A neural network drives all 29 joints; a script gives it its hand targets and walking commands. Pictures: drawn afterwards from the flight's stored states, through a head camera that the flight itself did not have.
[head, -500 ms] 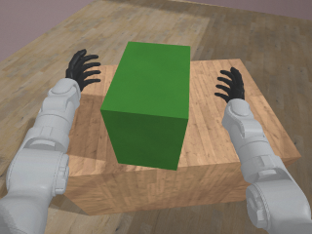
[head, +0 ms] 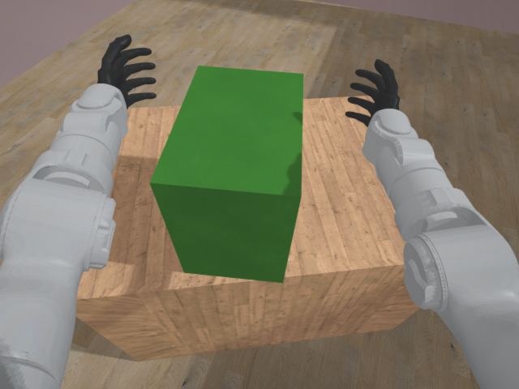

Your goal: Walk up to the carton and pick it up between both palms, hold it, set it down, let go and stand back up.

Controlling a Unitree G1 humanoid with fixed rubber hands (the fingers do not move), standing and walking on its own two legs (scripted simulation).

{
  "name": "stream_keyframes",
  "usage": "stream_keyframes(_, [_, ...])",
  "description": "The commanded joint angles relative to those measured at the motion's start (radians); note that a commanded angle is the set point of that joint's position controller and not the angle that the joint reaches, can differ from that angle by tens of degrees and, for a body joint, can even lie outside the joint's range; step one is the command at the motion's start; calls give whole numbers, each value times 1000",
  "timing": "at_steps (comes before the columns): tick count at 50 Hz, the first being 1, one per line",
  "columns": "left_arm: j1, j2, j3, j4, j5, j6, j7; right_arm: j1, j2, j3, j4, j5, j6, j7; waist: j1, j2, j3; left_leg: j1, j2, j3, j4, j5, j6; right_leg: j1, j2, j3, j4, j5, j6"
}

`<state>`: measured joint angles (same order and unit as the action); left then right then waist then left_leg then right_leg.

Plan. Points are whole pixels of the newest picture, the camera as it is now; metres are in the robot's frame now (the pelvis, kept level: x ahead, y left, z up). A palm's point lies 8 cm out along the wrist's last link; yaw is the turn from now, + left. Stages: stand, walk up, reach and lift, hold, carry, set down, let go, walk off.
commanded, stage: reach and lift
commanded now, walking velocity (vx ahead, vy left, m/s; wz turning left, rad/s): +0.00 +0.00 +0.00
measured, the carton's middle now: (241, 177) +0.52 +0.02 -0.02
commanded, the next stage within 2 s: none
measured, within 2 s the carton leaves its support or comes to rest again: neither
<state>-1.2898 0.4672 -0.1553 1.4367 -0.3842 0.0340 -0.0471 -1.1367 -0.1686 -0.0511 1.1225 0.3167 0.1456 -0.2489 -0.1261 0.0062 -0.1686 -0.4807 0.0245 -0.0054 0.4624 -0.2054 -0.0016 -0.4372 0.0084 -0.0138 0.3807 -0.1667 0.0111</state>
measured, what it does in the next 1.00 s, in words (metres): stands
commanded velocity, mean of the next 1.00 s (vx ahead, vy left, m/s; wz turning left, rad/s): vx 0.00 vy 0.00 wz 0.00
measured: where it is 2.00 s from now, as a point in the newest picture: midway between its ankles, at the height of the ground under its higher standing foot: outside the picture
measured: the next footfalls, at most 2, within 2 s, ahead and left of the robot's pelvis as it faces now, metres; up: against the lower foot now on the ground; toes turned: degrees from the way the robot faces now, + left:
none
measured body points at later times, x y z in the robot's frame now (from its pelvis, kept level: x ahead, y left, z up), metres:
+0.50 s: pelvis -0.02 +0.01 -0.01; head +0.06 +0.04 +0.43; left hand +0.49 +0.19 +0.10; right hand +0.44 -0.16 +0.08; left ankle +0.00 +0.12 -0.74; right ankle +0.00 -0.13 -0.74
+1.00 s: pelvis -0.01 +0.01 -0.03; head +0.09 +0.04 +0.41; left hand +0.49 +0.18 +0.05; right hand +0.44 -0.16 +0.03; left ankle +0.00 +0.12 -0.74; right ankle +0.00 -0.13 -0.74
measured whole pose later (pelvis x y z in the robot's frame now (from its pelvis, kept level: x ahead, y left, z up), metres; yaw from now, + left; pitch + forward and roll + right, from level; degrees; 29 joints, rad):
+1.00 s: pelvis -0.01 +0.01 -0.03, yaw +0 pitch +23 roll -3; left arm -1.21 0.32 -0.10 1.63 -0.30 -0.33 -0.02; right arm -1.03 -0.08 -0.18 1.34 0.15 -0.24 -0.17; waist -0.11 0.02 -0.20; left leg -0.84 0.01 -0.03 0.71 -0.28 0.01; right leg -0.78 0.00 -0.04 0.61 -0.24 0.03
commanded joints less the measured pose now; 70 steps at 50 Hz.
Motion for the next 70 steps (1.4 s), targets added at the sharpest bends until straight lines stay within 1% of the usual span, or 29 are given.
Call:
stream_keyframes(1, [-418, 133, 18, -3, 27, -53, -35, -442, -117, 29, -80, 6, -49, -10, -32, 31, -548, 275, -40, -6, 22, 393, -14, 274, 5, -13, 52, 579, 19])
stream_keyframes(3, [-378, 122, 27, 10, 49, -58, -40, -393, -111, 35, -55, 16, -58, -11, -29, 45, -521, 269, -46, 0, 9, 376, -8, 286, 0, -9, 52, 580, 25])
stream_keyframes(4, [-338, 114, 35, 44, 58, -61, -47, -371, -97, 50, -39, 23, -61, -9, -14, 33, -498, 268, -47, 4, 8, 379, -4, 284, -1, -8, 49, 586, 25])
stream_keyframes(7, [-365, 105, 38, -19, 81, -96, -40, -374, -86, 39, -58, 18, -93, -4, 2, 88, -509, 267, -46, 9, 18, 391, -14, 255, 3, -20, 46, 521, 22])
stream_keyframes(12, [-435, 101, 26, -116, 58, -195, -7, -401, -86, 3, -118, -16, -163, 24, 34, 145, -634, 300, -27, 11, 54, 424, -43, 104, 13, -44, 53, 376, 2])
stream_keyframes(15, [-473, 92, 3, -149, 38, -246, 20, -394, -93, -37, -125, -53, -200, 34, 20, 179, -736, 327, -19, 9, 94, 422, -63, -11, 19, -54, 60, 285, -13])
stream_keyframes(19, [-525, 71, -40, -127, 6, -285, 39, -412, -88, -110, -121, -127, -231, 39, -33, 192, -824, 265, -16, 5, 121, 301, -66, -85, 10, -59, 88, 193, -24])
stream_keyframes(22, [-519, 56, -55, -45, -6, -295, 40, -415, -85, -153, -96, -176, -246, 33, -74, 175, -822, 217, -16, 5, 135, 219, -60, -118, 6, -63, 106, 152, -23])
stream_keyframes(23, [-498, 42, -62, 0, 1, -290, 38, -399, -79, -163, -61, -192, -247, 31, -85, 175, -798, 204, -16, 7, 141, 204, -58, -125, 6, -66, 111, 148, -24])
stream_keyframes(24, [-481, 25, -56, 12, 6, -290, 38, -401, -77, -160, -64, -195, -257, 31, -71, 173, -802, 203, -17, 10, 148, 220, -60, -125, 9, -72, 116, 153, -25])
stream_keyframes(25, [-486, 16, -65, 25, 4, -294, 34, -400, -70, -168, -64, -207, -264, 26, -84, 175, -818, 203, -16, 6, 161, 239, -60, -124, 10, -73, 126, 178, -23])
stream_keyframes(27, [-433, 4, -43, 88, 33, -293, 26, -358, -69, -165, -16, -205, -280, 22, -72, 183, -796, 204, -17, 5, 181, 283, -66, -126, 14, -74, 141, 208, -22])
stream_keyframes(30, [-359, -19, -7, 181, 81, -296, 10, -315, -42, -130, 42, -186, -306, 29, -28, 183, -720, 193, -21, 7, 205, 360, -74, -118, 15, -79, 162, 265, -13])
stream_keyframes(32, [-335, -11, 28, 192, 115, -312, 6, -299, -37, -106, 39, -166, -330, 42, 2, 178, -701, 183, -22, 11, 215, 413, -76, -85, 14, -81, 181, 311, -7])
stream_keyframes(35, [-347, -27, 43, 136, 127, -346, 9, -292, -35, -101, 37, -157, -370, 55, 19, 188, -690, 196, -18, 10, 231, 509, -94, -82, 19, -83, 198, 364, -8])
stream_keyframes(37, [-377, -37, 49, 79, 133, -371, 18, -300, -48, -104, 31, -154, -399, 66, 15, 210, -712, 215, -14, 11, 240, 566, -109, -104, 20, -90, 207, 392, -10])
stream_keyframes(40, [-429, -44, 45, 27, 109, -397, 27, -308, -58, -113, 52, -149, -418, 82, -5, 211, -730, 234, -6, 2, 252, 568, -117, -165, 20, -99, 208, 329, -13])
stream_keyframes(42, [-445, -43, 53, 19, 95, -413, 29, -305, -56, -119, 55, -156, -428, 85, -12, 184, -737, 217, -4, 3, 264, 555, -109, -166, 17, -94, 215, 339, -7])
stream_keyframes(46, [-450, -30, 54, 9, 84, -425, 33, -311, -66, -145, 45, -185, -437, 75, -50, 152, -841, 187, -7, 6, 272, 493, -96, -150, 15, -88, 230, 363, -4])
stream_keyframes(48, [-459, -29, 55, 6, 81, -430, 34, -327, -62, -156, 31, -201, -442, 68, -50, 133, -915, 156, -13, 9, 286, 473, -90, -132, 13, -82, 244, 386, 3])
stream_keyframes(49, [-451, -25, 69, 21, 88, -428, 35, -334, -55, -153, 13, -205, -441, 66, -33, 130, -940, 137, -17, 12, 288, 462, -88, -130, 10, -78, 247, 385, 3])
stream_keyframes(53, [-421, -49, 91, 73, 130, -417, 29, -335, -22, -153, -6, -218, -450, 53, -16, 125, -950, 82, -31, 19, 298, 455, -81, -88, 12, -69, 265, 437, 9])
stream_keyframes(54, [-425, -59, 85, 92, 134, -414, 26, -337, -14, -155, -2, -218, -446, 52, -22, 129, -925, 71, -32, 21, 296, 426, -78, -95, 9, -68, 264, 412, 11])
stream_keyframes(56, [-411, -93, 96, 110, 157, -410, 19, -344, 31, -148, -18, -221, -450, 51, -6, 129, -892, 61, -34, 21, 292, 407, -73, -88, 7, -71, 262, 381, 10])
stream_keyframes(60, [-425, -122, 120, 129, 188, -408, 9, -356, 81, -163, 6, -243, -430, 60, 1, 104, -747, 26, -33, 27, 260, 303, -55, -103, -1, -76, 250, 275, 8])
stream_keyframes(61, [-425, -121, 131, 123, 200, -407, 9, -353, 87, -172, 18, -246, -425, 63, 8, 117, -717, 37, -33, 28, 248, 296, -58, -103, -1, -79, 241, 245, 5])
stream_keyframes(65, [-450, -158, 159, 76, 251, -407, 15, -331, 118, -250, 53, -328, -414, 61, -22, 135, -700, 67, -26, 26, 217, 266, -58, -126, -6, -85, 213, 192, -7])
stream_keyframes(69, [-468, -232, 183, -5, 304, -404, 18, -335, 165, -349, 39, -418, -421, 72, -40, 188, -728, 177, -17, 28, 205, 350, -81, -152, -1, -102, 177, 168, -18])
stream_keyframes(70, [-449, -252, 220, 3, 343, -401, 15, -321, 191, -364, 48, -445, -426, 83, -18, 195, -705, 211, -13, 29, 199, 383, -89, -147, -1, -104, 162, 164, -21])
